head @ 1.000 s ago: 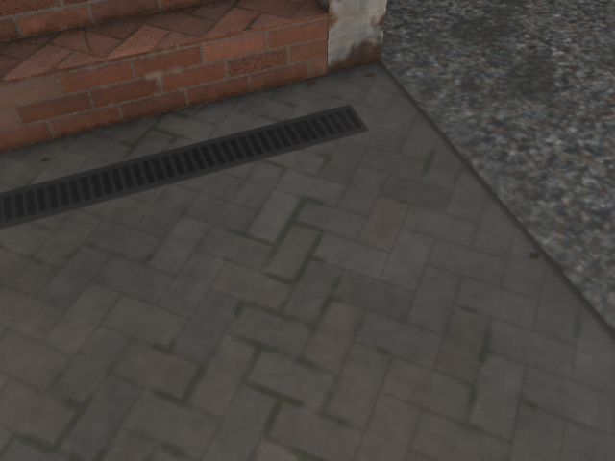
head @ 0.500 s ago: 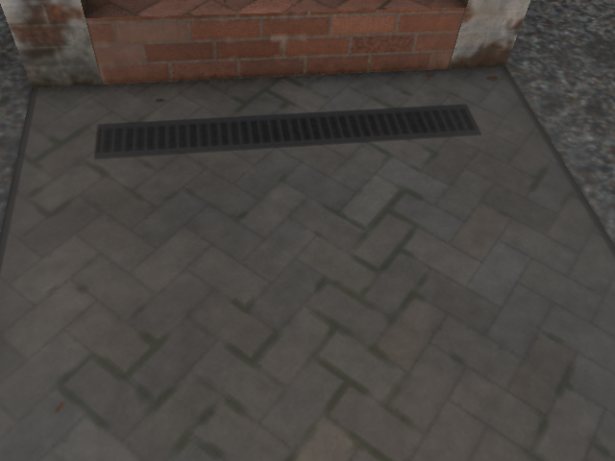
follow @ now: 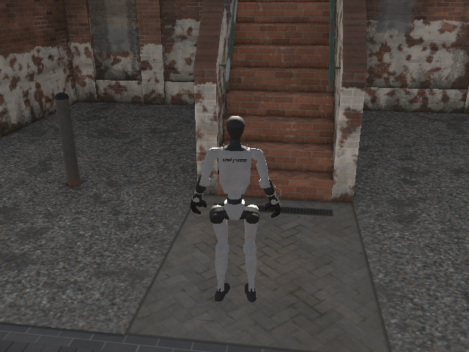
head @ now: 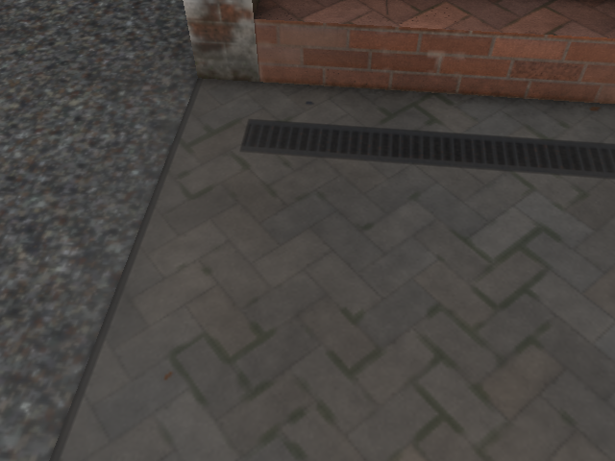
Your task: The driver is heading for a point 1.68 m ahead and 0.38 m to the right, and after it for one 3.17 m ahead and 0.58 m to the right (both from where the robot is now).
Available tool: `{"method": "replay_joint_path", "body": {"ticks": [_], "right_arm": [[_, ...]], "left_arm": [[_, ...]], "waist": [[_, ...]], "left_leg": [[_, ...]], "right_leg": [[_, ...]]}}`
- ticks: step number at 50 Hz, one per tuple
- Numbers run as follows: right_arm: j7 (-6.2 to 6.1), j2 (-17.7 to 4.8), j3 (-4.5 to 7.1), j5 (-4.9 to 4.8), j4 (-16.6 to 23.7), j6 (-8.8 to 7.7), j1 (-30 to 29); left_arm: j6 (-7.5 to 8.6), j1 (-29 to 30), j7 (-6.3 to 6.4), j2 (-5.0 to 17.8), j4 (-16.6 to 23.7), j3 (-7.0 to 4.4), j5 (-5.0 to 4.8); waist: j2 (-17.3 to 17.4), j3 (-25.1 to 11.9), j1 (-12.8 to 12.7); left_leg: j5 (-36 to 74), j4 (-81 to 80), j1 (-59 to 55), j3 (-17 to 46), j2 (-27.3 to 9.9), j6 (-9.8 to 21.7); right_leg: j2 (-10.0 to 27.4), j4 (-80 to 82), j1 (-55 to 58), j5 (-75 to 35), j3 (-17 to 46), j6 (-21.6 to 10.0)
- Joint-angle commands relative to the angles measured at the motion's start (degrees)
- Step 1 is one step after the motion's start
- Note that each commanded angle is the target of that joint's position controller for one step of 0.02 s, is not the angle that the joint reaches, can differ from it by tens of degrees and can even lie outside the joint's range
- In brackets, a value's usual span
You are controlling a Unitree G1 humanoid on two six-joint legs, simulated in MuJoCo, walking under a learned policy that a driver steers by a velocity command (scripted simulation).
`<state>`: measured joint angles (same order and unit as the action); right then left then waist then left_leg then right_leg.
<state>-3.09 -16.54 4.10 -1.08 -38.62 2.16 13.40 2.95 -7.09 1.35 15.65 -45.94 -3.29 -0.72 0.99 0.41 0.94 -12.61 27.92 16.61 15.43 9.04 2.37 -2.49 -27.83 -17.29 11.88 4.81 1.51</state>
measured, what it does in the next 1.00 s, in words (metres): steps to the right, turning right: left foot, then right foot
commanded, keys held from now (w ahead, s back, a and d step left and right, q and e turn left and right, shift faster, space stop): no key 0.08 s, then e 0.42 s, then w+e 0.46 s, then w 0.02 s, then w+q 0.02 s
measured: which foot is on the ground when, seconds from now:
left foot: down 0.00-0.00, up 0.02-0.36, down 0.38-0.86, up 0.88-1.00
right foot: down 0.00-0.40, up 0.42-0.84, down 0.86-1.00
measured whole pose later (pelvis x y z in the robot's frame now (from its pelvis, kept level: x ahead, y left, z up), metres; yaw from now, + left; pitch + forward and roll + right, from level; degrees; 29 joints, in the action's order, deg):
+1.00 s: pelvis +0.08 -0.11 +0.00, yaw -25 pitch +2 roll +1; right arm 1.0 -18.8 3.7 -0.4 -40.6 -5.9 14.5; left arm 2.9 -16.3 -1.9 16.3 -35.8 -2.6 -0.7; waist 2.0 1.2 0.8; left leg -19.0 65.4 28.5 0.5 -4.0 0.2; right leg -3.2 -28.5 -14.8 15.9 0.0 -4.5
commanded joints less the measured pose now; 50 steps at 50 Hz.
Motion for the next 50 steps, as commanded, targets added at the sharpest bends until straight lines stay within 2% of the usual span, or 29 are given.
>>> {"method": "replay_joint_path", "body": {"ticks": [1, 2, 3, 4, 5, 7, 9, 12, 15, 18, 19, 20, 21, 22, 23, 25, 29, 32, 39, 41, 42, 43, 44, 45, 46, 47, 48, 49, 50], "right_arm": [[-0.01, -1.95, 0.0, 1.25, 3.55, -0.39, 4.12], [-0.08, -5.57, 1.33, 0.78, 5.26, -1.12, 3.34], [-0.06, -9.9, 2.42, 1.23, 4.17, -1.54, 3.95], [-0.06, -10.44, 2.87, 0.76, 2.91, -1.31, 3.27], [-0.27, -8.04, 2.38, 1.02, 1.47, -0.65, 3.67], [0.08, -2.93, 0.78, 1.91, 0.48, -0.09, 4.91], [0.25, -1.09, -0.19, 1.63, 1.95, -0.71, -0.12], [-0.24, -3.39, 0.39, 0.18, 2.98, -1.45, -3.65], [-0.55, -4.2, 0.73, -0.41, 2.17, -1.89, -2.3], [0.35, -3.89, 0.99, -0.15, 0.22, -2.97, 2.0], [0.48, -5.65, 1.55, 0.34, -0.02, -3.22, 3.32], [0.18, -8.6, 2.29, 1.34, 0.36, -3.01, 5.39], [0.82, -12.66, 3.37, 2.38, -0.14, -2.58, 4.06], [0.95, -8.32, 2.29, 3.36, 2.08, -3.04, 0.66], [0.91, -5.6, 1.32, 3.31, 3.14, -3.4, -2.37], [0.9, -4.82, 1.0, 1.33, 3.8, -4.02, -6.3], [0.21, -6.03, 1.31, 1.04, 1.59, -3.95, 1.25], [0.54, -8.35, 1.97, 1.12, 0.9, -4.67, 2.97], [3.17, -11.64, 3.18, -0.76, -0.19, -6.32, 2.52], [3.42, -11.99, 3.2, -1.54, -0.35, -5.97, 0.61], [3.34, -10.93, 2.74, -1.25, -0.38, -6.01, 0.75], [3.2, -8.04, 1.66, -0.2, 0.0, -6.23, 0.89], [3.14, -2.35, -0.26, 2.25, 5.45, -7.14, -1.27], [3.37, -5.25, 0.08, 0.41, 6.17, -8.95, -3.86], [4.04, -8.75, 0.86, -1.6, 6.5, -9.79, -5.14], [4.15, -9.47, 0.92, -1.1, 5.61, -10.13, -4.42], [3.99, -9.33, 1.01, 0.58, 4.46, -10.14, -3.78], [4.1, -9.24, 1.18, 1.52, 3.52, -9.83, -2.59], [4.49, -8.7, 1.08, 1.69, 2.2, -9.33, -1.07]], "left_arm": [[0.15, -2.6, 0.01, 10.28, 4.03, -2.22, 1.75], [0.01, -3.77, -0.2, 11.31, 3.74, -2.39, 3.38], [0.27, -2.07, -0.4, 9.83, 4.8, -2.15, 2.49], [0.29, -0.01, -0.36, 7.67, 5.52, -1.67, 1.73], [0.22, 1.45, -0.46, 5.82, 5.8, -0.87, 1.11], [0.19, 2.68, -0.89, 2.41, 4.96, 1.0, 0.93], [-0.45, 0.87, -0.93, 5.02, 4.49, 0.33, 0.8], [-1.52, -4.46, -0.53, 10.93, 4.31, -1.46, 0.48], [-1.93, -4.13, -0.37, 11.35, 5.24, -1.84, -0.55], [-2.82, -1.55, 0.37, 10.45, 6.47, -1.95, -1.89], [-3.05, -1.79, 0.81, 9.19, 6.93, -1.71, -1.91], [-2.95, -1.75, 0.76, 6.31, 7.89, -0.92, -1.14], [-2.59, -1.21, 0.6, 4.71, 10.12, -0.78, -1.13], [-2.4, -3.22, 0.55, 9.0, 8.57, -2.14, -0.44], [-2.79, -5.07, 0.27, 10.95, 7.2, -3.23, -0.88], [-4.54, -7.69, 0.45, 8.72, 5.54, -3.13, -0.45], [-4.36, -0.02, -1.27, 6.15, 10.35, -1.73, -0.95], [-3.25, 2.97, -2.4, 5.61, 13.13, -1.22, -0.68], [-1.96, 3.42, -4.07, 5.28, 16.02, -0.54, -0.93], [-2.0, -1.27, -4.14, 5.54, 14.96, -0.98, -0.72], [-2.12, -6.82, -3.81, 7.46, 13.18, -2.18, -0.62], [-2.28, -16.43, -3.17, 11.4, 10.86, -4.31, -1.06], [-1.79, -21.63, -2.28, 20.37, 11.34, -5.96, -1.05], [-0.04, -20.91, -2.89, 17.76, 12.85, -4.75, -0.99], [0.92, -18.19, -3.2, 13.33, 12.79, -3.34, -0.55], [1.29, -15.36, -3.39, 10.78, 13.18, -2.5, -0.3], [1.1, -11.86, -3.31, 9.36, 13.86, -1.98, -0.2], [1.04, -9.14, -3.06, 8.46, 14.35, -1.43, 0.39], [1.19, -7.61, -2.74, 8.19, 14.36, -1.17, 0.87]], "waist": [[-9.96, -7.77, 1.03], [-16.9, -5.73, 0.6], [-11.17, -4.75, 0.55], [-7.45, -3.67, 0.65], [-5.72, -3.23, 1.11], [-6.74, -2.87, 2.43], [-10.07, -1.16, -0.22], [-11.57, -1.92, -3.34], [-12.1, -2.38, -2.75], [-10.53, -4.32, 0.5], [-8.58, -6.3, 0.57], [-0.66, -7.6, 0.83], [16.0, -3.85, -0.78], [12.52, -3.71, -0.38], [7.97, -3.04, -1.9], [4.92, -1.35, -3.17], [7.25, 0.66, 2.62], [6.25, 1.95, 3.97], [6.6, 3.32, 2.79], [5.35, 1.8, -0.91], [3.69, -1.24, -3.56], [-1.39, -6.7, -7.98], [-20.58, -9.31, -7.86], [-13.95, -12.18, -9.15], [-11.03, -6.06, -7.6], [-7.91, -2.66, -5.44], [-4.34, -0.65, -3.36], [-4.95, -0.14, -1.48], [-5.81, -0.55, -0.4]], "left_leg": [[-11.63, 12.8, 4.59, 2.81, -2.92, 0.89], [-27.79, 23.58, 13.17, -1.36, 1.73, -1.7], [-24.66, 33.38, 15.0, -1.3, -2.06, -3.7], [-20.1, 36.76, 15.04, -1.46, -2.83, -4.71], [-16.86, 37.64, 13.4, -1.6, -3.36, -5.93], [-11.51, 32.52, 7.55, -5.1, -6.45, -7.8], [-11.29, 20.75, 5.26, -11.21, -7.55, -8.71], [-14.37, 11.99, 4.76, -12.31, -6.1, -8.54], [-11.67, 5.53, 3.64, -11.09, -5.65, -7.03], [0.66, -9.25, -6.04, -12.08, -5.45, -4.17], [5.78, -9.57, -13.55, -10.81, -8.95, -2.93], [13.8, -8.77, -20.66, -3.87, -18.08, 0.64], [23.51, -10.39, -17.21, 6.82, -27.34, 8.78], [28.54, -10.95, -15.21, 8.02, -31.73, 13.41], [29.0, -10.47, -13.27, 3.63, -29.58, 12.46], [29.35, -8.83, -12.79, -3.96, -24.77, 9.43], [-2.12, -16.37, -16.73, -5.1, -23.99, 10.17], [-5.75, -18.5, -18.59, -5.54, -25.93, 10.1], [-4.76, -16.93, -12.21, -13.14, -26.58, 8.24], [-1.17, -11.14, -8.58, -16.46, -25.95, 6.25], [6.63, -3.09, -4.51, -19.9, -23.91, 4.48], [10.5, 13.17, 2.76, -25.02, -20.12, 1.17], [-17.66, 38.45, 26.68, -25.46, -10.67, -4.39], [-20.8, 47.36, 35.32, -11.6, -8.61, -3.91], [-15.77, 48.06, 38.97, -10.46, -11.76, -2.03], [-10.58, 44.61, 36.5, -10.95, -13.9, -0.85], [-6.31, 40.2, 33.07, -10.89, -15.49, -1.02], [-3.05, 36.79, 28.78, -11.08, -16.36, -1.38], [-0.24, 35.67, 26.05, -12.29, -16.19, -2.07]], "right_leg": [[17.39, 9.04, 15.61, -24.84, 14.68, -7.51], [25.24, 10.48, 12.89, -29.69, 26.07, -17.78], [26.01, 10.95, 10.8, -23.64, 24.97, -19.73], [21.61, 10.2, 9.39, -18.81, 19.32, -17.08], [17.47, 9.79, 7.98, -15.27, 14.96, -14.48], [12.87, 10.62, 4.45, -15.46, 9.87, -12.93], [9.82, 10.13, 5.09, -16.58, 8.11, -12.78], [11.9, 7.84, 10.29, -17.26, 14.02, -14.37], [13.43, 7.76, 12.32, -19.04, 19.82, -15.04], [10.89, 4.89, 9.52, -21.22, 19.43, -12.15], [9.28, 2.61, 4.01, -16.65, 18.0, -9.54], [5.37, -6.01, -5.05, -5.62, 13.44, -6.29], [-3.12, -12.94, -14.91, 15.61, 2.54, -3.03], [-0.58, -27.43, -15.9, 25.19, 2.53, -0.7], [0.13, -34.49, -15.94, 22.9, 3.18, -0.1], [0.76, -39.86, -17.97, 15.9, 2.87, 2.31], [4.3, -33.7, -24.2, 7.14, -1.56, 3.78], [5.86, -25.86, -24.18, 6.68, -2.6, 2.56], [5.76, -12.12, -11.95, 7.81, -8.17, -2.98], [3.26, -5.89, -2.92, 4.69, -11.13, -4.99], [0.41, -4.35, 6.95, 3.76, -12.54, -6.24], [1.6, -2.85, 20.79, 3.88, -7.5, -8.65], [18.6, 6.35, 34.11, 11.32, 26.28, -18.53], [23.53, 15.2, 34.32, 19.77, 42.08, -23.75], [23.17, 15.66, 30.86, 18.57, 35.87, -22.24], [20.73, 14.68, 25.41, 13.19, 29.28, -20.13], [17.94, 14.14, 20.24, 6.46, 23.59, -18.28], [15.74, 14.94, 16.11, -0.24, 18.91, -17.06], [14.6, 15.67, 14.07, -7.42, 15.45, -16.52]]}}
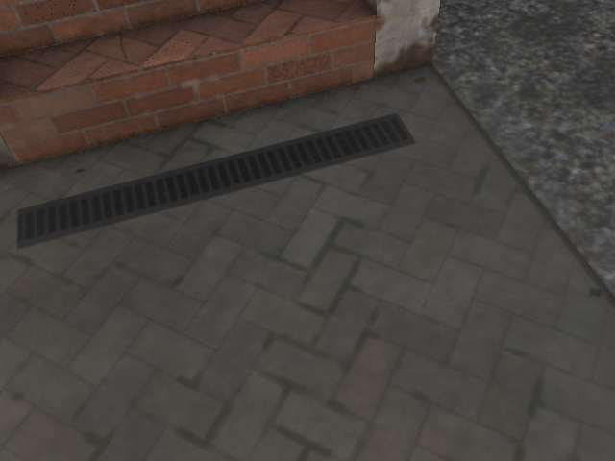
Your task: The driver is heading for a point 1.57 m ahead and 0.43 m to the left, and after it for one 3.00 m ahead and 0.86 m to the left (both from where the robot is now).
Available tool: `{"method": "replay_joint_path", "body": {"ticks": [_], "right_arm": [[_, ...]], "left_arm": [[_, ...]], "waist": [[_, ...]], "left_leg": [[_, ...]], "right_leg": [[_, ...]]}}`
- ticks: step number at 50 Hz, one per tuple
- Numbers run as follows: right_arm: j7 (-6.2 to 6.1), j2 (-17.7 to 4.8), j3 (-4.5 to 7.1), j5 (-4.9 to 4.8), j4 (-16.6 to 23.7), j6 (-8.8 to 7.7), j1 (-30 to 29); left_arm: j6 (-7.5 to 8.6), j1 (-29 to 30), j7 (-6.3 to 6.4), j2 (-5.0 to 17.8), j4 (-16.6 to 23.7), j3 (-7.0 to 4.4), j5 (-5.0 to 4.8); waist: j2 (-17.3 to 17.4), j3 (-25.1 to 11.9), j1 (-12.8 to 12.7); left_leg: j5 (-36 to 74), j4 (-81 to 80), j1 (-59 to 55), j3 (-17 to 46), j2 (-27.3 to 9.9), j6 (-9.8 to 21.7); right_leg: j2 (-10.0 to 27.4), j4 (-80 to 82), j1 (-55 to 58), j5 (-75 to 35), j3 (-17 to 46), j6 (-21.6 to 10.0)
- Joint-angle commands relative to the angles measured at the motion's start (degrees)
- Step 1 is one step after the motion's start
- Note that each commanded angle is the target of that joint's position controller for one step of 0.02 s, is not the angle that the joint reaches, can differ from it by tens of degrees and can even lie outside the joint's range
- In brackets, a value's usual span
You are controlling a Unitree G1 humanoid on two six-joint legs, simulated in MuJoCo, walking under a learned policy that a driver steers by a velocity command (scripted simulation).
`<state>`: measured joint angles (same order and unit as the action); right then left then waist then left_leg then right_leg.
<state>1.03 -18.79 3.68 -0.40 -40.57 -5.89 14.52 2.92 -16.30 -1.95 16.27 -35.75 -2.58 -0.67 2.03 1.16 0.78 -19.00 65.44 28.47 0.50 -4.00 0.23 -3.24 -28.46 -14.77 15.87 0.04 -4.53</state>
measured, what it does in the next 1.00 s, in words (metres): walks ahead, turning left: left foot, then right foot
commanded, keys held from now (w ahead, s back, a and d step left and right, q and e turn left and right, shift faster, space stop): w+q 1.00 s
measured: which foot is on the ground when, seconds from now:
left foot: up 0.00-0.36, down 0.38-0.82, up 0.84-1.00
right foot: down 0.00-0.40, up 0.42-0.80, down 0.82-1.00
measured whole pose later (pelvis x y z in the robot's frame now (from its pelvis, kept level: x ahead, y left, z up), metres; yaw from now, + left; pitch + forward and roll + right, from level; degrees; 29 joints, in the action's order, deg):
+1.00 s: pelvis +0.57 -0.01 +0.00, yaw +26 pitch +1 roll -1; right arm 0.3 -18.2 3.6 -1.6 -38.5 -1.3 16.3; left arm 5.7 -16.2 0.0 15.1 -38.7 -2.4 0.8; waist 3.2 0.4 -1.1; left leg -17.8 69.5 31.0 3.8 -1.2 -0.1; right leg -0.3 -25.7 -14.8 12.0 -3.0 -1.1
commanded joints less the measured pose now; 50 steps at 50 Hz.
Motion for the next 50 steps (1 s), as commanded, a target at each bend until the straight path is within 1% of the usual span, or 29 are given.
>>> {"method": "replay_joint_path", "body": {"ticks": [1, 4, 7, 10, 13, 16, 18, 19, 20, 21, 22, 23, 24, 26, 29, 31, 33, 35, 37, 39, 40, 41, 42, 43, 44, 45, 46, 48, 50], "right_arm": [[0.61, -5.56, 1.25, 1.13, 2.97, -0.79, -1.06], [0.53, -3.42, 0.29, 0.72, 2.73, 0.18, -4.04], [1.16, -1.51, -0.8, -0.23, 3.88, -0.06, -9.93], [2.39, -0.38, -1.51, -1.0, 5.49, -0.38, -15.59], [3.54, -0.57, -1.61, -1.27, 6.88, -0.71, -18.32], [4.01, -2.07, -0.9, -0.87, 7.19, -0.69, -15.85], [3.38, -5.46, 0.87, -0.83, 5.03, -0.15, -5.12], [2.54, -7.59, 1.96, -0.78, 3.72, 0.04, 3.91], [1.86, -13.67, 3.6, 0.28, 2.83, 0.58, 11.59], [1.64, -10.79, 3.0, -0.52, 2.27, 0.49, 12.28], [0.89, -7.95, 2.42, -0.76, 2.88, 0.9, 9.81], [0.51, -6.65, 1.93, -0.77, 3.95, 1.23, 5.37], [0.49, -5.57, 1.49, -0.62, 4.8, 1.39, 1.79], [0.19, -4.69, 1.1, 0.3, 6.35, 1.37, -2.18], [-0.45, -5.94, 1.46, -0.03, 5.48, 1.11, -2.66], [-0.91, -7.07, 1.83, -0.52, 4.74, 1.28, -1.74], [-1.22, -7.45, 1.98, -1.15, 3.65, 1.81, 1.32], [-1.37, -7.91, 2.12, -1.45, 2.8, 2.44, 3.93], [-1.52, -7.56, 2.06, -1.63, 2.57, 2.87, 4.6], [-1.5, -6.86, 1.92, -1.25, 2.81, 3.19, 3.74], [-1.41, -5.07, 1.4, -1.0, 3.01, 3.23, 3.72], [-1.07, -1.25, 0.11, -0.49, 3.85, 2.94, 3.83], [-0.91, 2.77, -1.22, -1.3, 5.63, 2.23, 10.02], [-1.02, -1.65, -0.54, -2.23, 5.73, 2.1, 10.77], [-1.18, -5.52, 0.62, -2.2, 5.58, 2.54, 6.34], [-1.31, -5.88, 0.87, -1.43, 6.29, 2.94, 2.47], [-1.23, -5.33, 1.01, -0.76, 6.86, 3.04, 0.59], [-0.7, -3.79, 1.18, -1.24, 6.95, 3.65, 0.77], [-0.53, -2.06, 0.95, -1.18, 6.95, 4.37, 0.25]], "left_arm": [[1.52, 1.72, 0.88, 7.96, 3.59, -1.87, 0.88], [2.04, -1.07, 1.56, 8.38, 0.74, -1.72, 0.49], [2.1, -3.08, 2.19, 8.44, -1.56, -1.45, 0.54], [2.42, -5.88, 2.51, 9.39, -4.01, -1.61, 0.42], [2.0, -7.02, 2.69, 9.59, -5.89, -1.81, 0.4], [0.94, -6.27, 3.62, 10.73, -6.26, -2.1, 0.78], [-0.43, -5.06, 4.5, 11.92, -5.58, -2.25, 1.51], [-0.41, -2.68, 4.6, 12.29, -4.51, -2.15, 1.46], [0.75, -7.61, 4.16, 6.8, -2.38, -0.51, 2.36], [2.72, -10.07, 2.79, 5.27, -2.51, 0.74, 1.82], [4.3, -2.47, 1.56, 9.32, -0.35, -0.31, -0.83], [5.21, 1.91, 1.1, 9.45, 1.6, -0.03, -1.53], [5.52, 3.58, 1.22, 8.62, 1.87, 0.08, -0.29], [4.39, 0.85, 1.52, 8.33, 1.5, -0.36, 1.13], [2.97, 0.14, 2.26, 5.97, 1.6, 0.49, 2.09], [2.95, 4.55, 2.45, 4.07, 2.83, 1.29, 2.39], [3.22, 9.89, 2.25, 3.42, 3.85, 1.55, 1.75], [3.59, 12.46, 1.91, 4.48, 4.58, 1.08, 0.66], [3.98, 12.39, 1.67, 6.44, 4.87, 0.07, 0.13], [4.39, 9.24, 1.59, 7.82, 4.28, -1.16, -0.11], [4.56, 5.2, 1.78, 8.53, 3.38, -1.88, 0.07], [4.81, -1.65, 2.23, 11.11, 3.0, -2.84, 1.0], [4.01, -7.2, 2.35, 16.23, 1.84, -4.19, 2.24], [3.65, -8.75, 1.74, 13.99, 1.0, -4.03, 1.4], [3.49, -6.57, 1.88, 10.16, 1.71, -3.07, 1.02], [3.21, -3.99, 1.97, 8.6, 1.76, -2.5, 1.16], [3.06, -1.81, 1.98, 7.05, 1.51, -1.99, 1.43], [3.35, 0.06, 2.16, 5.52, 0.52, -1.62, 1.62], [3.81, -0.2, 2.09, 5.64, -0.91, -1.87, 1.22]], "waist": [[-6.58, -1.87, 0.09], [-5.31, -0.57, -1.12], [-6.15, 1.56, -3.59], [-5.65, 4.18, -5.77], [-4.92, 5.04, -6.09], [-7.51, 0.32, -3.56], [-9.33, -7.24, 2.02], [-7.52, -11.5, 7.49], [6.17, -20.23, 6.5], [8.96, -28.42, 5.2], [4.09, -19.93, 6.94], [-0.47, -11.38, 5.04], [-5.36, -5.18, 2.26], [-3.06, -1.59, -2.02], [-0.46, -0.57, -3.17], [0.49, -0.28, -1.48], [1.48, -1.1, 1.58], [2.79, -2.28, 3.03], [4.02, -2.94, 2.46], [5.34, -3.36, -0.04], [5.35, -4.57, -2.22], [0.98, -9.94, -5.45], [-16.67, -17.57, -3.95], [-19.67, -16.46, -4.25], [-12.42, -9.75, -5.62], [-8.05, -5.37, -5.34], [-6.71, -2.6, -4.42], [-9.62, -0.69, -2.62], [-9.45, -0.18, -2.29]], "left_leg": [[8.51, -2.87, 12.88, 1.52, -2.79, -0.78], [16.39, -9.52, 13.75, 0.15, -2.47, -2.09], [26.11, -21.95, 10.92, -1.51, -0.94, -0.99], [29.9, -30.08, 10.13, -2.29, 0.41, 0.58], [26.16, -34.32, 12.14, -2.03, 2.25, 2.72], [18.09, -34.47, 7.08, -5.13, 6.62, 5.8], [13.82, -34.29, -5.07, -7.15, 10.2, 8.49], [19.18, -37.11, -20.9, -2.62, 7.6, 11.24], [19.72, -33.04, -48.23, 22.01, -8.49, 21.59], [9.86, -42.35, -57.75, 46.81, -16.23, 26.91], [1.53, -46.18, -51.57, 40.34, -13.34, 22.55], [0.85, -48.38, -41.01, 33.46, -11.7, 20.22], [5.66, -50.53, -30.64, 29.32, -9.22, 18.9], [14.23, -53.56, -18.42, 23.72, -5.49, 18.5], [24.2, -54.07, -8.57, 16.07, -2.51, 18.25], [22.1, -53.11, -5.04, 12.33, 0.44, 16.04], [16.69, -51.3, -5.71, 12.28, 1.64, 13.85], [12.35, -49.05, -9.18, 15.37, 0.46, 12.7], [7.85, -45.61, -13.26, 19.88, -1.3, 11.26], [6.45, -41.07, -15.02, 22.9, -2.09, 9.5], [6.33, -37.01, -14.07, 22.32, -0.51, 7.92], [3.11, -23.88, -9.89, 18.53, 2.78, 5.6], [-12.7, -4.3, 7.57, 9.42, 10.38, 1.63], [-14.25, 7.01, 17.4, 9.21, 6.92, 0.7], [-8.6, 11.43, 19.62, 9.63, 4.62, 0.32], [-4.1, 11.36, 18.61, 7.72, 2.87, 0.03], [-0.7, 8.86, 17.01, 7.59, 1.41, -0.09], [2.44, 5.52, 12.68, 6.57, -0.75, -0.27], [3.92, 3.3, 12.4, 5.42, -0.94, -0.66]], "right_leg": [[14.65, 16.48, 10.85, -18.6, 16.94, -10.28], [13.03, 17.33, 10.59, -29.11, 9.68, -8.31], [10.78, 19.02, 9.63, -27.97, 4.17, -4.66], [12.48, 20.93, 11.74, -24.64, 2.89, -3.38], [14.91, 19.11, 18.45, -30.27, 1.28, -3.2], [15.51, 10.0, 24.27, -57.38, -0.9, -1.8], [14.6, -5.95, 25.07, -73.75, -2.08, -0.59], [13.31, -19.4, 14.98, -67.35, -3.45, 0.61], [5.65, -46.04, -11.55, -27.27, -3.11, 5.73], [-2.42, -56.76, -24.41, 16.01, 6.28, 6.58], [1.75, -56.72, -30.05, 11.58, 10.17, 4.88], [4.57, -51.88, -30.83, 7.1, 8.92, 3.89], [6.07, -46.43, -28.8, 5.43, 7.25, 3.74], [8.42, -40.6, -22.04, 3.33, 6.42, 5.03], [8.63, -30.61, -17.65, -0.1, 3.06, 8.29], [7.5, -21.1, -14.32, -8.6, 1.92, 9.18], [5.2, -11.63, -11.43, -17.13, 1.63, 9.54], [3.73, -6.55, -10.01, -19.23, 2.73, 9.6], [3.79, -2.96, -8.84, -16.79, 4.67, 8.62], [3.65, -0.79, -4.52, -12.22, 4.44, 6.41], [4.28, 0.84, 1.17, -10.81, 3.94, 4.78], [11.88, 1.68, 12.15, -6.89, 10.83, 1.17], [25.35, 6.69, 30.09, 5.36, 34.51, -7.43], [28.85, 11.36, 30.38, 19.94, 48.67, -9.3], [26.45, 12.38, 25.08, 21.44, 41.58, -7.28], [23.89, 12.16, 19.02, 12.94, 32.23, -5.63], [21.09, 12.87, 14.12, 4.85, 25.33, -5.06], [17.82, 15.46, 8.88, -3.24, 16.26, -4.24], [17.37, 17.14, 8.12, -8.44, 11.18, -4.97]]}}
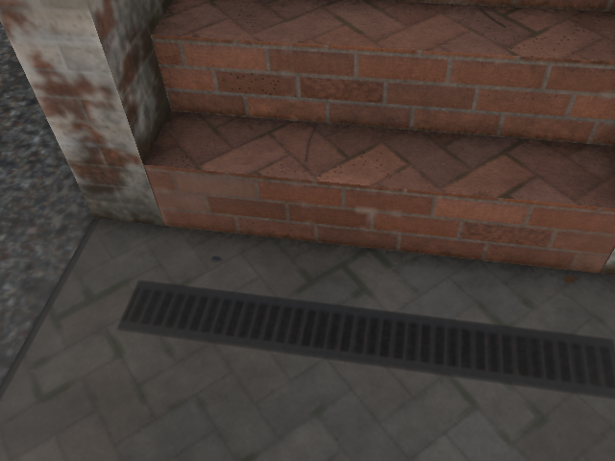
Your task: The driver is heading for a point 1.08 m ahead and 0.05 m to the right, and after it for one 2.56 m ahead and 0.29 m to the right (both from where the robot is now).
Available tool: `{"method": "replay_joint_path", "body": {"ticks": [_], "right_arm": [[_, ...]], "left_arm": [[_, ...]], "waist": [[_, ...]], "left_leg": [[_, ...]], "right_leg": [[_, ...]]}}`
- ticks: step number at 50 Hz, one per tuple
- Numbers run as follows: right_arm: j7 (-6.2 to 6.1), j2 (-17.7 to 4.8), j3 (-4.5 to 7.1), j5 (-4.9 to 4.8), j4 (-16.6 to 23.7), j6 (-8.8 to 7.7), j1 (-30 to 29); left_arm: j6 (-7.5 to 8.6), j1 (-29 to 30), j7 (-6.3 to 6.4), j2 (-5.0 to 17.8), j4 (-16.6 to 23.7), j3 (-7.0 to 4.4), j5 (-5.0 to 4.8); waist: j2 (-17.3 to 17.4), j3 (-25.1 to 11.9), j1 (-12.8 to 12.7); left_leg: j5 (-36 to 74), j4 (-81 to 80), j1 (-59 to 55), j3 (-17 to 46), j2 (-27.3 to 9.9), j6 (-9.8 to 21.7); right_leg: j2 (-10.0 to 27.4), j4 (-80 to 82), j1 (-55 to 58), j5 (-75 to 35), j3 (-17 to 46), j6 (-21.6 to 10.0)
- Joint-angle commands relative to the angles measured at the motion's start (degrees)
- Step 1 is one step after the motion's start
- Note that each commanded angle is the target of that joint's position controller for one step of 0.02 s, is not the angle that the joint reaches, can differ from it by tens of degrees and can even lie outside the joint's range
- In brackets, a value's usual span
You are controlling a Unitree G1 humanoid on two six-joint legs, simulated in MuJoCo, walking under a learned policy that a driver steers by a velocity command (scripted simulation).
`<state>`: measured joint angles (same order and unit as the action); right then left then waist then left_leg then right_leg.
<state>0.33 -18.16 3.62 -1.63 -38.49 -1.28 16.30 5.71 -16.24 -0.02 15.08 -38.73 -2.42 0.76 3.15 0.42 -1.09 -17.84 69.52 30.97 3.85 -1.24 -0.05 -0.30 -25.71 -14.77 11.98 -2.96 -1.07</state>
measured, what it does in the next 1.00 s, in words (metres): walks ahead: left foot, then right foot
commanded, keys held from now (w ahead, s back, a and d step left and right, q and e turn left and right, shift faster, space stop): w+q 0.20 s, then w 0.08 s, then e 0.72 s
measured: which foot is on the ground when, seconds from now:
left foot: up 0.00-0.32, down 0.34-0.86, up 0.88-1.00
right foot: down 0.00-0.36, up 0.38-0.84, down 0.86-1.00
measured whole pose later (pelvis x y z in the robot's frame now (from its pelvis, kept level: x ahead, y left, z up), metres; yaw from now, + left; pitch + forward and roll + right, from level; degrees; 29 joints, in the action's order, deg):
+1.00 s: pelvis +0.32 +0.03 +0.00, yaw -7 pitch +2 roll +2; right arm -1.5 -17.9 4.5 0.3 -44.0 0.6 3.8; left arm -0.4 -10.5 0.2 17.3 -37.7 -4.3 -0.3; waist 1.5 4.0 -0.9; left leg -28.4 63.5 27.8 -0.2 -0.3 -3.0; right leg -1.0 -28.8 -19.6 11.6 0.9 -2.9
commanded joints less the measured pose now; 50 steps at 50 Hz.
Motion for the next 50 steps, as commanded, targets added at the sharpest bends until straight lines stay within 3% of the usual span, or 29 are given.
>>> {"method": "replay_joint_path", "body": {"ticks": [1, 4, 8, 11, 13, 15, 16, 17, 18, 19, 20, 21, 22, 23, 26, 28, 33, 39, 41, 42, 43, 44, 45, 46, 47, 48, 49, 50], "right_arm": [[0.2, -2.16, 0.87, 0.27, 5.22, -0.03, -2.62], [0.52, -1.09, 0.51, 0.49, 6.06, 0.02, -5.95], [2.01, 0.19, -0.1, 0.35, 7.2, -0.73, -12.33], [3.01, 0.72, -0.44, 0.1, 8.83, -1.02, -16.93], [3.41, 0.43, -0.33, 0.09, 9.82, -1.2, -18.16], [3.31, -1.3, 0.58, 0.85, 9.71, -1.34, -15.36], [3.03, -3.34, 1.77, 1.34, 7.95, -1.52, -8.46], [2.2, -6.02, 3.03, 1.76, 5.73, -1.58, -0.63], [0.75, -11.24, 3.86, 2.96, 4.2, -1.29, 6.95], [0.58, -12.18, 2.98, 3.98, 5.51, -1.37, 4.75], [0.92, -8.05, 2.35, 3.36, 5.74, -1.29, 4.47], [1.05, -6.52, 1.65, 2.84, 4.54, -1.62, 1.5], [1.22, -4.87, 1.19, 2.07, 3.49, -2.14, -1.84], [1.31, -2.92, 0.73, 1.74, 3.25, -2.51, -4.79], [1.32, -2.07, 0.63, 3.35, 1.99, -3.75, -9.72], [0.46, -3.14, 0.98, 3.52, 0.98, -3.92, -11.42], [-1.96, -4.68, 1.53, 2.86, -1.39, -1.72, -10.72], [-1.81, -7.5, 2.67, 1.16, -2.81, 0.77, -9.78], [-1.88, -7.84, 2.92, 0.1, -3.09, 1.09, -10.51], [-1.94, -7.12, 2.83, -0.26, -3.78, 1.18, -9.43], [-1.79, -5.59, 2.58, 0.56, -4.74, 1.02, -6.09], [-1.56, -2.75, 1.52, 3.48, -1.81, 0.54, -8.1], [-1.51, -2.7, 1.22, 3.52, -0.42, 0.44, -12.06], [-1.28, -4.85, 1.85, 2.04, -0.65, 0.7, -13.58], [-1.44, -4.52, 1.89, 1.19, -0.86, 0.84, -13.67], [-1.91, -4.57, 2.01, 1.56, -1.49, 1.02, -13.39], [-2.31, -5.42, 2.31, 2.05, -1.48, 1.24, -13.62], [-2.34, -4.97, 2.25, 2.02, -1.7, 1.33, -12.96]], "left_arm": [[1.17, -0.64, 0.14, 7.42, 1.33, -2.3, -0.29], [0.89, -1.39, 0.3, 9.0, -0.65, -2.98, -0.17], [0.11, -1.57, 0.73, 10.57, -2.6, -3.32, -0.59], [-0.52, -3.78, 0.69, 11.73, -4.53, -3.61, -1.39], [-1.1, -4.88, 0.43, 12.38, -5.8, -3.77, -2.13], [-1.66, -4.59, 0.49, 13.88, -6.6, -4.04, -2.67], [-2.04, -3.87, 0.62, 14.06, -7.0, -3.84, -2.81], [-1.93, -3.86, 0.8, 13.01, -7.03, -3.21, -2.79], [-1.21, -3.94, 0.63, 8.16, -4.78, -1.3, -0.29], [-0.58, -12.02, -0.32, 5.14, -6.16, 0.32, -1.31], [-0.57, -7.1, -0.28, 12.24, -7.3, -1.87, -3.04], [-0.85, -2.24, -0.3, 11.44, -5.25, -1.87, -4.18], [-1.39, -1.44, 0.32, 9.42, -5.7, -1.52, -3.31], [-2.36, -1.87, 0.89, 9.18, -6.29, -1.84, -2.3], [-5.32, -7.43, 1.73, 6.49, -8.35, -1.99, -1.96], [-6.08, -4.89, 2.27, 6.4, -6.58, -2.28, -1.62], [-6.6, 2.44, 1.03, 5.28, -2.43, -1.98, -1.33], [-8.13, 6.78, -0.84, 6.66, 2.14, -2.84, -1.35], [-8.29, 5.6, -1.33, 6.37, 2.69, -3.13, -1.46], [-8.11, 4.03, -1.27, 6.95, 2.48, -3.52, -1.3], [-7.83, 1.16, -0.5, 11.05, 2.17, -4.98, -1.08], [-7.48, -1.11, 0.83, 18.74, 3.11, -6.76, -0.46], [-6.41, -2.39, 0.33, 16.84, 3.74, -5.86, 0.86], [-5.34, -1.28, -0.28, 14.67, 3.93, -5.25, 0.63], [-4.71, 1.47, -0.03, 13.31, 3.94, -5.05, -0.27], [-4.76, 4.1, 0.34, 11.93, 4.2, -4.73, -1.38], [-5.1, 6.35, 0.9, 11.03, 4.8, -4.28, -1.8], [-5.49, 7.05, 1.26, 11.24, 5.25, -4.17, -1.44]], "waist": [[-9.73, 0.98, -0.5], [-7.93, 1.39, -1.06], [-7.27, 2.91, -3.1], [-6.64, 4.63, -4.44], [-6.68, 5.08, -3.84], [-8.1, 2.58, -0.77], [-7.87, -1.49, 3.78], [-6.83, -6.01, 7.85], [3.32, -14.77, 8.92], [12.58, -27.59, 4.72], [1.88, -26.49, 8.65], [2.42, -16.82, 6.64], [-1.1, -10.83, 3.8], [-0.24, -7.87, 1.81], [1.73, -6.45, -2.26], [2.66, -4.44, -2.4], [2.26, -3.2, 0.32], [2.49, -2.04, 1.79], [2.33, -2.58, 0.45], [1.22, -3.35, -0.4], [-5.22, -5.59, -0.59], [-21.38, -7.22, 0.1], [-19.55, -12.64, -2.74], [-12.42, -12.34, -3.18], [-9.7, -10.0, -1.49], [-6.82, -8.19, -0.34], [-7.36, -7.53, 0.64], [-8.54, -7.75, 1.41]], "left_leg": [[3.73, -2.61, 10.84, 2.1, -3.82, -0.63], [8.52, -10.15, 13.42, 2.04, -4.24, -1.18], [17.57, -22.76, 10.6, -1.46, -3.93, -0.34], [16.88, -28.98, 8.49, -4.01, -3.18, 1.2], [12.68, -32.06, 6.38, -5.27, -1.84, 3.11], [7.81, -34.88, -1.52, -7.52, 1.76, 5.63], [11.22, -39.11, -11.32, -8.42, 4.1, 7.24], [21.57, -42.47, -25.6, -6.99, 3.88, 8.67], [46.06, -37.46, -45.68, 8.51, -10.37, 12.36], [54.09, -40.83, -57.41, 31.8, -26.65, 24.12], [55.66, -42.15, -50.09, 24.09, -23.33, 21.57], [55.27, -42.94, -43.48, 14.07, -20.37, 18.62], [49.98, -45.47, -35.55, 9.58, -16.99, 15.84], [46.2, -47.97, -29.58, 6.56, -15.26, 14.56], [46.02, -53.86, -17.62, -0.99, -13.68, 14.75], [44.06, -55.5, -16.71, -4.18, -13.88, 14.67], [32.36, -56.4, -20.61, -8.51, -14.27, 13.89], [28.03, -51.33, -26.64, -7.37, -18.6, 12.72], [29.57, -46.28, -27.56, -8.6, -18.07, 10.15], [28.86, -41.6, -26.53, -10.5, -16.09, 7.55], [23.51, -31.96, -22.56, -13.82, -11.32, 3.25], [-3.71, -14.13, -3.99, -16.76, -2.65, -2.7], [-23.34, -1.9, 4.6, -6.06, 2.99, -4.22], [-21.4, 2.4, 6.38, -0.99, 1.33, -3.46], [-16.46, 1.39, 7.75, -0.04, 0.1, -2.69], [-12.39, -1.82, 8.31, 0.24, -0.71, -2.71], [-9.39, -4.27, 6.47, 0.39, -1.03, -3.01], [-7.36, -5.13, 3.78, -0.2, 0.0, -3.5]], "right_leg": [[14.84, 15.0, 8.52, -7.17, 12.48, -8.94], [15.87, 15.6, 11.6, -13.23, 7.81, -9.48], [15.02, 15.8, 12.96, -15.44, 0.59, -7.99], [15.91, 15.45, 15.1, -16.69, -2.01, -7.4], [17.02, 13.89, 17.36, -22.67, -2.78, -7.19], [17.0, 6.86, 18.57, -43.35, -4.02, -6.55], [15.39, -1.79, 17.66, -51.55, -5.19, -5.28], [12.94, -12.49, 10.78, -49.09, -6.47, -3.13], [7.75, -32.43, -5.52, -12.17, -5.77, -0.2], [-1.05, -51.39, -18.6, 27.2, 3.79, 2.57], [0.7, -53.36, -18.13, 25.21, 12.88, 2.56], [2.88, -50.64, -21.78, 23.07, 10.94, 2.43], [5.23, -45.56, -21.55, 19.41, 8.94, 2.96], [6.54, -42.47, -19.24, 16.27, 8.2, 3.57], [5.7, -40.83, -9.37, 8.84, 6.81, 5.73], [5.81, -37.15, -11.64, 5.85, 6.61, 6.37], [7.02, -25.2, -12.91, -1.36, 4.7, 5.8], [5.78, -16.36, -12.82, 6.19, 1.48, 2.96], [4.1, -8.76, -8.97, 3.63, -0.55, 0.95], [2.56, -2.71, -4.29, -2.71, -1.01, -0.56], [3.89, 1.93, 3.8, -20.0, 4.05, -3.21], [17.34, 0.45, 16.24, -47.7, 23.67, -11.93], [23.94, 2.52, 18.88, -49.49, 33.92, -21.83], [21.47, 3.21, 18.36, -46.01, 29.08, -20.69], [18.0, 2.74, 16.9, -40.16, 24.36, -17.08], [15.8, 3.08, 14.9, -35.49, 22.07, -14.26], [14.5, 3.74, 12.54, -33.3, 20.72, -12.94], [13.31, 4.1, 10.31, -33.91, 20.0, -12.58]]}}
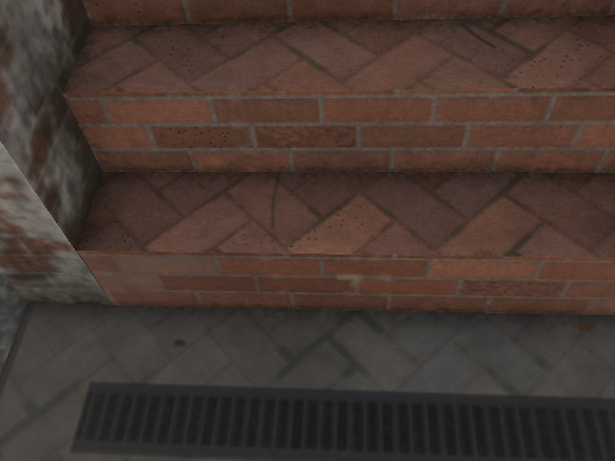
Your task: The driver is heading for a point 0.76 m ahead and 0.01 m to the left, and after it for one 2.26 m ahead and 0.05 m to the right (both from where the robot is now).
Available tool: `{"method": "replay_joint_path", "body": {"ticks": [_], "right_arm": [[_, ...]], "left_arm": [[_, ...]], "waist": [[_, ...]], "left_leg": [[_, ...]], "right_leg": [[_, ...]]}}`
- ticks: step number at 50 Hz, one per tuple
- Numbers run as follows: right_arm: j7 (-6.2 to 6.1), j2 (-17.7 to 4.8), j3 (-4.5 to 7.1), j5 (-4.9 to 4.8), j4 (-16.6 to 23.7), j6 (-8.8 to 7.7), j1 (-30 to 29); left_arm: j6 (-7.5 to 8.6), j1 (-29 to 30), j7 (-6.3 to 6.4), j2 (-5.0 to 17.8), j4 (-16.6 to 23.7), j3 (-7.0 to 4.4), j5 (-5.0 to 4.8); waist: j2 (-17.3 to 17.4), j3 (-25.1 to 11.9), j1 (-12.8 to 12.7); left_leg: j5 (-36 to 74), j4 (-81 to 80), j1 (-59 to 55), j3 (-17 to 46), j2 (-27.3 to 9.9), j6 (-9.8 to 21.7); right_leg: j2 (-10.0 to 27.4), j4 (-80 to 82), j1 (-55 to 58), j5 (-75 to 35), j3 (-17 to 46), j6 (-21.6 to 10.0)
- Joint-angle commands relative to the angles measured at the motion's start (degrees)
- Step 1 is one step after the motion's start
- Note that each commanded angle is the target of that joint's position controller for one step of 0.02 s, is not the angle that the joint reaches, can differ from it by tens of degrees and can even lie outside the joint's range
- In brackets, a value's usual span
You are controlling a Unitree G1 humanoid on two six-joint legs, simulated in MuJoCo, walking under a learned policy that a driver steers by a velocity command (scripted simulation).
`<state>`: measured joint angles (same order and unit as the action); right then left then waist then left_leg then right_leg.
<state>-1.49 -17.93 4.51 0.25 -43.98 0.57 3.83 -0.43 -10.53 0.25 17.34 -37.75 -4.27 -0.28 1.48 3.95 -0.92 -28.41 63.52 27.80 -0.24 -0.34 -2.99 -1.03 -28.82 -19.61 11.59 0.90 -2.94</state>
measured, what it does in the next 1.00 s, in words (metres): steps on the spot: left foot, then right foot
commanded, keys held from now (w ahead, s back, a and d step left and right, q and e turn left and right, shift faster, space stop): e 0.30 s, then no key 0.22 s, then q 0.26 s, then w+q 0.22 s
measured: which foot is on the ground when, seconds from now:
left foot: up 0.00-0.32, down 0.34-0.70, up 0.72-1.00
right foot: down 0.00-0.34, up 0.36-0.64, down 0.66-1.00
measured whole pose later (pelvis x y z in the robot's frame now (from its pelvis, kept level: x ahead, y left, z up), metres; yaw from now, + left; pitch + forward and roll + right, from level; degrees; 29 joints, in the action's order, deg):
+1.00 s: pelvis +0.03 +0.06 -0.01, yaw -4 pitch +1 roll -2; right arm 2.0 -18.8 3.7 -1.6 -43.7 0.6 10.7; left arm 0.8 -13.2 1.6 18.3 -41.7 -4.5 -1.1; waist -1.4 1.4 -0.5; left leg -22.1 36.1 17.8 -3.4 -2.2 1.7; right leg 4.8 -27.4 -8.4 19.1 -5.2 2.4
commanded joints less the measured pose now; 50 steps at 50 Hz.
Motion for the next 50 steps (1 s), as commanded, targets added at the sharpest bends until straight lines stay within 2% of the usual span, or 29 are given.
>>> {"method": "replay_joint_path", "body": {"ticks": [1, 6, 10, 13, 14, 15, 16, 17, 18, 19, 20, 21, 22, 26, 28, 29, 32, 33, 34, 35, 37, 39, 41, 43, 44, 46, 48, 49, 50], "right_arm": [[-0.73, -4.91, 1.3, -0.18, 3.35, -0.56, 0.44], [-0.83, -3.26, 0.55, -0.5, 3.25, -0.33, -0.27], [-0.04, -4.01, 0.77, -0.67, 3.14, -0.56, -0.49], [0.69, -4.88, 1.13, -0.99, 3.09, -1.6, 0.83], [0.95, -4.65, 0.98, -0.48, 2.98, -1.89, 0.97], [1.24, -4.89, 1.41, -0.88, 2.06, -2.23, 4.41], [1.33, -6.22, 1.84, -0.66, 1.15, -2.35, 6.71], [1.03, -9.96, 2.54, 0.47, 1.55, -2.08, 7.39], [0.97, -13.2, 3.0, 2.23, 1.57, -1.72, 5.71], [0.88, -9.99, 2.19, 2.45, 3.26, -2.08, 3.43], [0.57, -7.33, 1.39, 1.69, 3.95, -2.14, 0.56], [0.39, -6.23, 1.05, 0.67, 4.07, -2.05, -1.09], [0.18, -5.32, 0.64, -0.29, 3.86, -2.03, -1.02], [-0.42, -4.59, -0.14, 0.07, 2.16, -1.13, 3.06], [-0.11, -4.41, -0.58, 0.05, 1.48, -0.75, 3.25], [0.16, -5.52, -0.37, -0.11, 0.93, -0.43, 4.59], [0.58, -7.72, -0.05, -1.72, -0.06, -0.34, 6.82], [0.93, -7.96, -0.09, -1.35, 0.05, -1.18, 7.54], [1.63, -6.33, -0.49, -0.42, 1.17, -2.3, 7.39], [1.66, -4.94, -0.81, -1.12, 1.24, -2.64, 5.53], [1.36, -5.91, -0.32, -1.43, 1.99, -1.83, 3.1], [1.02, -5.99, 0.3, -1.43, 2.32, -0.39, 4.26], [1.36, -5.66, 0.69, -1.88, 3.41, 0.55, 3.61], [2.18, -4.16, 0.17, -2.16, 4.59, 0.77, 1.64], [2.66, -3.67, -0.09, -2.09, 4.86, 0.62, 1.28], [3.55, -3.54, -0.35, -1.9, 4.79, 0.09, 2.58], [3.83, -3.81, -0.18, -1.87, 3.26, -0.56, 6.54], [3.7, -4.09, 0.13, -1.77, 1.25, -0.72, 10.78], [3.17, -5.82, 1.04, -2.02, -0.96, -0.75, 16.22]], "left_arm": [[0.41, 1.24, 1.36, 9.46, 4.54, -2.44, -0.02], [-0.62, 0.85, 2.85, 11.05, 4.57, -3.06, -0.36], [-1.18, 2.37, 1.97, 10.7, 5.34, -2.95, 0.11], [-1.48, 2.98, 1.46, 10.56, 5.64, -2.89, -0.18], [-1.66, 4.23, 1.64, 10.72, 6.18, -2.74, -0.11], [-1.91, 4.62, 1.72, 10.39, 6.18, -2.79, -0.78], [-2.06, 4.05, 1.87, 9.2, 6.16, -2.33, -0.93], [-1.98, 1.24, 1.71, 5.98, 5.99, -1.4, -0.16], [-1.39, 1.27, 1.73, 6.25, 7.74, -1.57, -0.31], [-0.81, 0.06, 1.74, 10.68, 6.47, -2.78, 0.68], [-0.89, -0.94, 1.51, 12.28, 4.92, -3.61, 0.12], [-1.34, -1.84, 1.65, 10.89, 3.49, -3.48, 0.21], [-1.71, -1.75, 1.8, 9.36, 3.13, -3.05, 0.45], [-1.35, 1.68, 1.5, 4.38, 4.11, -0.84, -0.22], [-1.03, 2.92, 1.23, 1.13, 4.11, 0.68, 0.63], [-0.86, 3.23, 1.19, 1.41, 3.68, 0.65, 0.47], [-0.51, -0.5, 1.45, 5.16, 0.91, -0.62, 0.29], [-0.65, -1.84, 2.15, 8.29, 1.04, -1.29, 0.55], [-1.11, -2.6, 2.85, 12.43, 1.07, -2.28, 1.16], [-1.39, -3.04, 2.44, 11.4, 0.36, -2.44, 1.46], [-1.17, -0.67, 2.12, 8.66, 1.09, -1.97, 1.69], [-0.36, 0.88, 2.48, 7.96, 1.76, -1.76, 1.45], [0.67, -1.84, 2.69, 8.43, 0.97, -1.96, 0.9], [1.51, -0.87, 2.65, 8.82, 0.4, -2.22, -0.37], [1.75, 0.01, 2.54, 8.99, 0.38, -2.26, -0.5], [2.06, 1.73, 1.88, 9.8, 0.62, -2.52, -0.47], [2.08, 2.5, 1.47, 10.57, 0.12, -2.72, -1.2], [2.11, 2.38, 1.22, 9.88, -0.12, -2.53, -1.29], [2.39, 1.35, 0.91, 7.6, -0.36, -1.79, -0.7]], "waist": [[-7.6, -11.67, 1.5], [-8.88, -11.95, 0.52], [-11.12, -9.79, -0.17], [-12.32, -9.56, -0.27], [-11.46, -9.66, 0.55], [-11.88, -10.07, 1.96], [-10.31, -10.47, 2.46], [-0.32, -11.13, 0.77], [14.27, -7.09, -1.05], [10.52, -6.84, -0.28], [7.03, -6.14, -1.43], [5.45, -5.18, -1.99], [5.64, -4.57, -1.19], [7.33, -5.89, 1.38], [9.06, -6.97, 2.08], [10.02, -6.5, 2.92], [7.85, -4.71, 1.25], [5.02, -6.4, 1.43], [-3.12, -8.55, 2.63], [-9.07, -9.58, 1.34], [-11.68, -6.06, 0.43], [-14.81, -4.33, 0.28], [-11.55, -4.07, -0.79], [-10.31, -1.07, -1.11], [-10.54, -0.48, -1.14], [-10.2, -1.33, -0.26], [-8.66, -2.24, 2.06], [-7.15, -3.17, 3.64], [-3.82, -4.62, 5.28]], "left_leg": [[4.36, -1.0, 5.73, 3.79, -0.2, -1.06], [7.79, -14.56, 1.13, 4.88, 1.58, -2.94], [8.23, -20.66, -3.58, 5.1, 2.56, -1.98], [7.91, -26.98, -6.01, 5.33, 2.88, -0.69], [9.74, -31.71, -8.27, 4.75, 3.31, -0.16], [14.42, -38.0, -12.34, 4.13, 3.08, 0.67], [19.84, -42.91, -17.34, 4.89, 0.21, 1.99], [22.91, -46.02, -22.92, 15.59, -11.1, 6.07], [31.38, -48.43, -20.58, 29.75, -20.34, 16.17], [31.53, -48.56, -17.54, 30.91, -23.03, 20.48], [30.09, -47.57, -16.44, 24.8, -19.5, 18.45], [27.57, -46.67, -16.67, 19.77, -15.41, 15.61], [27.92, -46.17, -18.05, 17.65, -13.87, 14.68], [33.48, -44.81, -22.62, 11.86, -11.1, 15.03], [33.56, -44.24, -20.75, 10.88, -9.89, 14.34], [33.85, -43.86, -20.12, 11.79, -9.78, 14.37], [34.78, -41.92, -16.21, 14.46, -8.77, 11.92], [32.36, -41.16, -12.68, 14.85, -8.34, 9.29], [26.63, -37.67, -8.25, 10.78, -4.43, 6.38], [15.8, -33.96, -8.22, 4.99, -0.07, 3.64], [10.8, -26.55, -4.44, 2.54, 0.98, 2.05], [-0.25, -15.64, -1.21, 1.75, 0.32, 1.76], [-5.34, -5.8, 5.14, 2.63, -2.41, 1.9], [-0.65, -8.99, 7.14, 2.38, -4.39, 2.6], [0.79, -11.9, 5.62, 1.27, -4.43, 2.91], [2.17, -18.98, -2.38, -1.52, -3.57, 3.98], [6.86, -28.82, -11.22, -5.43, -1.12, 4.8], [10.08, -32.03, -18.14, -7.58, 1.16, 4.96], [9.13, -33.35, -26.12, -7.07, 2.76, 6.01]], "right_leg": [[13.46, 7.32, 14.84, -34.17, 16.01, -10.43], [12.1, 7.88, 12.81, -21.72, 18.23, -10.01], [10.64, 8.5, 7.84, -11.21, 22.14, -9.48], [10.39, 7.17, 8.87, -11.63, 26.35, -9.02], [9.87, 6.07, 8.78, -13.17, 27.23, -8.45], [8.44, 4.56, 7.89, -12.42, 26.91, -7.06], [6.39, 2.15, 5.54, -8.07, 25.02, -4.63], [0.89, -8.18, -0.99, 5.92, 18.44, -1.25], [-7.75, -18.71, -11.89, 24.43, 9.22, 1.91], [-4.23, -31.26, -11.9, 25.17, 10.93, 4.0], [-3.82, -35.85, -11.28, 21.19, 11.08, 4.61], [-3.65, -37.39, -11.38, 18.02, 10.47, 5.7], [-3.77, -38.62, -12.72, 15.42, 10.51, 6.66], [-1.87, -26.3, -9.14, 13.14, 6.44, 8.51], [0.97, -13.14, -0.43, 14.45, 2.98, 8.64], [0.29, -8.01, 2.32, 14.2, 1.38, 8.77], [-0.76, 11.57, 13.01, -3.01, 0.66, 6.19], [3.33, 9.66, 18.67, -9.5, 4.02, 4.37], [8.89, 4.11, 22.24, -20.28, 7.36, 1.1], [10.65, 5.1, 18.64, -15.61, 8.53, -2.79], [14.17, 8.69, 15.35, -10.56, 12.4, -5.74], [18.87, 9.29, 13.55, -17.59, 14.78, -8.76], [22.39, 12.89, 15.48, -6.99, 16.76, -10.96], [20.36, 16.89, 15.02, 11.44, 14.78, -8.7], [19.11, 17.7, 14.37, 13.36, 12.72, -7.67], [16.97, 17.78, 10.97, 12.45, 7.51, -6.27], [15.66, 14.03, 7.56, 14.32, 3.22, -4.67], [14.51, 10.01, 3.68, 16.02, 0.78, -3.8], [12.45, 2.67, -1.37, 17.54, -2.18, -2.13]]}}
